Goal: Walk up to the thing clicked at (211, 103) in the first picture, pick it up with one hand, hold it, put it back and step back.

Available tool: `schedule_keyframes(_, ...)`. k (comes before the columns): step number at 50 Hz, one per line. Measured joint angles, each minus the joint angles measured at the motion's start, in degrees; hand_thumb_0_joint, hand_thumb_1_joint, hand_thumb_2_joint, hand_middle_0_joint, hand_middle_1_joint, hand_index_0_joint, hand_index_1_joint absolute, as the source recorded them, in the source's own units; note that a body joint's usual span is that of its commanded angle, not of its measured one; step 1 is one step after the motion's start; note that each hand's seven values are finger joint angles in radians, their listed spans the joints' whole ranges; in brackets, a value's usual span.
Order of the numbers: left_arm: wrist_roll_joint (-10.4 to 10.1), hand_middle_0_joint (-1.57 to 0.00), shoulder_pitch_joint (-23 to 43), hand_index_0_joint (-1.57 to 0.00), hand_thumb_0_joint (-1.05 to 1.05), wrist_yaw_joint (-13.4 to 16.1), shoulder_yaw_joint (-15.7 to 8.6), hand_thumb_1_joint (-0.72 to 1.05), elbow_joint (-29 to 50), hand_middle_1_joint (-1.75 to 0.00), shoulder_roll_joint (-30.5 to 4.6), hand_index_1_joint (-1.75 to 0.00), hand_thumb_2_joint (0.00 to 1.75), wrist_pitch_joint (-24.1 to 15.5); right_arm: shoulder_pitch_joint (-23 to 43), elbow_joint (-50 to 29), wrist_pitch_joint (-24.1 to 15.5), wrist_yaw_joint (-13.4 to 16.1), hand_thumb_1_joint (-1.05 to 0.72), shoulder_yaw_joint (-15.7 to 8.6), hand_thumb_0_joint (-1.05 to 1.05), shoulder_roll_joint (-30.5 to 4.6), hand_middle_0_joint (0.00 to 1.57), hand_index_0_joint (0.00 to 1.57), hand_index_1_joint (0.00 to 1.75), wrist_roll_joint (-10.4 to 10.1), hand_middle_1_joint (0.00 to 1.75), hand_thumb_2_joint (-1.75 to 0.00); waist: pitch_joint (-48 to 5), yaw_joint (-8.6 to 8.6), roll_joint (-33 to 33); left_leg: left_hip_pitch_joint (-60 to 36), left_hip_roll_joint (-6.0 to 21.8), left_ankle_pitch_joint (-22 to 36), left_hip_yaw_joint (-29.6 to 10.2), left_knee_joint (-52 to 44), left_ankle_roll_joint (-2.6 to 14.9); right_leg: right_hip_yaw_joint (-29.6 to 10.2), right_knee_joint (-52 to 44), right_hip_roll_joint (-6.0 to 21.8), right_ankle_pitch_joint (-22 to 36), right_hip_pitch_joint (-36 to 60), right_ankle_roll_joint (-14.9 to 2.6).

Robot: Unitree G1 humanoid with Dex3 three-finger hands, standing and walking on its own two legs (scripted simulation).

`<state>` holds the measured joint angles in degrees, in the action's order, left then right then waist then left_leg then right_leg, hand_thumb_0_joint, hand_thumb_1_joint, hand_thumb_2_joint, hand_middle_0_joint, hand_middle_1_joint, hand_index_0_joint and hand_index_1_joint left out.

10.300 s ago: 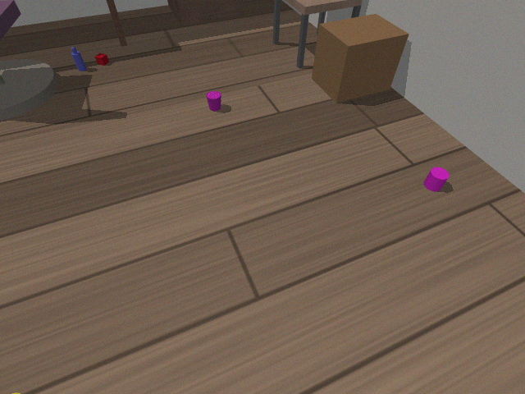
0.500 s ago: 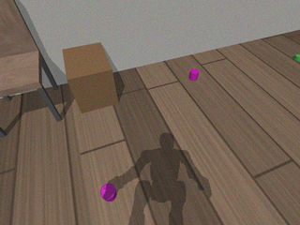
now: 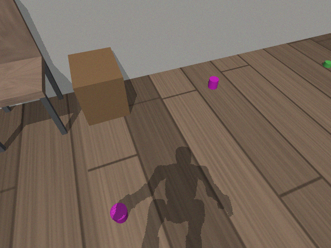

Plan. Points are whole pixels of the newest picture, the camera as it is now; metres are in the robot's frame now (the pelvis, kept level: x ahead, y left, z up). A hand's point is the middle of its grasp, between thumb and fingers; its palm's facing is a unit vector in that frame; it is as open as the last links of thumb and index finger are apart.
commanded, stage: rise first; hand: left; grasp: from above
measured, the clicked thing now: (120, 214) +0.41 +0.27 -0.74
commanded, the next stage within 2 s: none
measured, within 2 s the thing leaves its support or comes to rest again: neither
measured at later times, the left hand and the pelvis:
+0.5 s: hand out of the picture +0.13 +0.26 -0.20, palm faces -0.10 -0.91 -0.41, open 12.7 cm; pelvis -0.02 +0.01 -0.05, yaw +0 degrees
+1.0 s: hand out of the picture +0.12 +0.27 -0.26, palm faces -0.25 -0.82 -0.52, open 14.1 cm; pelvis -0.02 +0.02 -0.12, yaw +0 degrees
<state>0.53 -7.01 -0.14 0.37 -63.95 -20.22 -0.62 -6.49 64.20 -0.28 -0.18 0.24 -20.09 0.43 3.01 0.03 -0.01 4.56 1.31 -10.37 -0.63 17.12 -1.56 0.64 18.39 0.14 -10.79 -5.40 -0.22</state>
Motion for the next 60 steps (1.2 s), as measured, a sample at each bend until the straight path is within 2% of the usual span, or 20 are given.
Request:
schedule_keyframes(3,0.02,-0.21,-0.02,-0.20,0.00,0.03,0.03,0.90,0.06,-0.30,0.02,-0.30,0.90,-0.01,0.00,0.00,0.05,-0.01,-0.90,-0.04,0.01,-0.01,0.20,0.20,0.30,0.01,0.30,-0.89,0.01,0.02,-0.04,0.09,0.03,-0.02,0.01,0.10,0.01,-0.01,-0.04,-0.03,0.06,-0.03,0.00)
schedule_keyframes(5,-1.09,-0.20,-0.05,-0.20,0.00,0.64,-0.91,0.88,2.88,-0.32,0.66,-0.32,0.91,-0.27,-1.92,-4.72,-0.33,0.98,-0.91,0.10,0.01,0.09,0.20,0.20,0.30,-1.75,0.30,-0.90,-0.53,0.35,-0.22,3.24,-0.15,-0.84,-0.43,2.66,0.18,0.40,2.18,0.15,-0.73,-2.84,0.04)
schedule_keyframes(7,-1.04,-0.19,2.80,-0.18,0.01,0.78,-2.74,0.83,3.13,-0.37,1.56,-0.37,0.93,-1.13,-3.08,-8.86,-1.41,1.67,-0.93,0.10,0.01,0.70,0.20,0.20,0.30,-2.74,0.30,-0.90,0.02,0.47,-0.32,6.51,-0.33,-1.71,-0.84,5.62,0.30,0.76,4.86,0.32,-1.62,-5.82,0.05)
schedule_keyframes(9,0.08,-0.18,6.09,-0.17,0.01,0.16,-4.23,0.75,2.55,-0.44,1.74,-0.44,0.93,-0.94,-3.33,-11.83,-1.71,2.03,-0.93,-0.18,0.01,1.90,0.20,0.20,0.30,-2.92,0.30,-0.90,0.23,0.60,-0.10,10.00,-0.33,-2.56,-0.86,8.53,0.30,0.73,7.67,0.32,-2.43,-9.29,0.02)
schedule_keyframes(12,3.60,-0.15,9.58,-0.15,0.00,-1.33,-6.55,0.60,2.44,-0.60,1.01,-0.59,0.93,-0.95,-3.86,-15.26,-2.11,1.92,-0.93,-0.83,0.01,4.12,0.20,0.20,0.30,-2.38,0.30,-0.90,-0.95,1.14,0.65,15.74,-0.32,-4.13,-0.72,13.17,0.24,0.51,12.34,0.31,-3.93,-15.13,-0.01)
schedule_keyframes(15,6.34,-0.12,9.55,-0.13,0.00,-1.74,-8.48,0.41,5.38,-0.77,0.69,-0.75,0.94,0.07,-5.18,-18.27,-2.10,1.45,-0.93,-1.50,0.01,5.77,0.20,0.20,0.30,-1.88,0.30,-0.90,-2.44,1.35,1.16,19.76,-0.22,-6.13,-0.18,17.47,0.29,-0.09,16.55,0.20,-5.65,-19.35,0.02)
schedule_keyframes(19,8.56,-0.08,7.48,-0.10,0.00,-0.43,-8.15,0.14,9.51,-0.93,1.49,-0.90,0.94,3.34,-7.14,-21.55,-1.73,1.08,-0.92,-1.73,0.01,6.29,0.20,0.20,0.30,-2.02,0.30,-0.90,-4.23,1.50,0.50,22.92,-0.30,-8.33,-0.01,21.59,0.59,-0.31,20.00,0.28,-7.42,-22.25,0.34)
schedule_keyframes(23,9.58,-0.07,5.16,-0.09,0.00,0.45,-7.65,-0.12,12.71,-1.02,2.18,-0.99,0.95,6.60,-7.59,-24.39,-2.48,0.82,-0.91,-1.94,0.01,6.16,0.20,0.20,0.30,-1.92,0.30,-0.90,-5.66,1.64,-0.08,27.37,-0.41,-10.78,0.08,26.76,0.96,-0.48,24.62,0.39,-9.55,-26.48,0.73)
schedule_keyframes(30,11.98,-0.07,-0.25,-0.08,0.00,0.92,-7.97,-0.40,22.73,-1.07,2.93,-1.05,0.96,7.36,-6.66,-28.23,-5.22,1.16,-0.90,-2.52,0.01,6.08,0.20,0.20,0.30,-1.43,0.30,-0.89,-6.96,1.25,0.40,36.99,-0.53,-15.54,-0.14,37.50,1.30,-0.43,34.81,0.49,-14.05,-35.79,1.14)
schedule_keyframes(35,14.26,-0.08,-4.02,-0.08,0.00,1.37,-7.68,-0.49,30.17,-1.08,2.92,-1.07,0.97,8.73,-5.36,-29.88,-6.20,1.60,-0.91,-2.42,0.01,6.39,0.20,0.20,0.30,-1.18,0.30,-0.90,-7.72,1.15,0.67,42.12,-0.48,-18.07,-0.51,43.09,1.39,-0.15,39.90,0.43,-16.39,-40.60,1.25)
schedule_keyframes(45,15.74,-0.08,-8.77,-0.10,-0.01,1.89,-6.34,-0.54,39.32,-1.09,2.34,-1.08,0.96,11.85,-4.19,-32.76,-8.09,1.67,-0.93,-1.58,0.01,7.12,0.20,0.20,0.30,-0.92,0.30,-0.90,-10.00,1.57,0.02,50.11,-0.46,-21.42,-1.15,50.81,1.53,0.35,46.93,0.37,-19.52,-48.11,1.43)
schedule_keyframes(48,16.92,-0.08,-8.69,-0.10,-0.01,2.01,-6.02,-0.53,40.08,-1.09,1.98,-1.08,0.95,11.76,-3.88,-33.24,-8.68,1.47,-0.93,-1.33,0.01,7.00,0.20,0.20,0.30,-0.87,0.30,-0.90,-10.62,1.69,-0.18,53.07,-0.53,-22.32,-1.32,53.49,1.49,0.46,49.63,0.42,-20.49,-51.03,1.41)
schedule_keyframes(53,21.15,-0.08,-4.10,-0.10,-0.01,2.34,-6.52,-0.52,35.94,-1.10,0.15,-1.08,0.94,8.98,-2.81,-33.56,-10.07,0.82,-0.92,-1.24,0.01,6.15,0.20,0.20,0.30,-0.60,0.30,-0.90,-11.95,1.83,-0.08,61.37,-0.80,-24.23,-1.51,60.47,1.33,0.49,57.09,0.65,-22.73,-59.46,1.28)
schedule_keyframes(60,29.45,-0.08,6.04,-0.09,-0.01,3.13,-7.02,-0.52,29.91,-1.11,-3.82,-1.09,0.94,1.53,-0.09,-31.52,-11.44,-0.33,-0.90,-2.27,0.01,4.20,0.20,0.20,0.30,-0.61,0.30,-0.89,-13.36,2.06,0.34,77.44,-1.14,-27.44,-1.80,74.05,0.72,0.41,71.44,0.85,-26.39,-75.84,0.92)
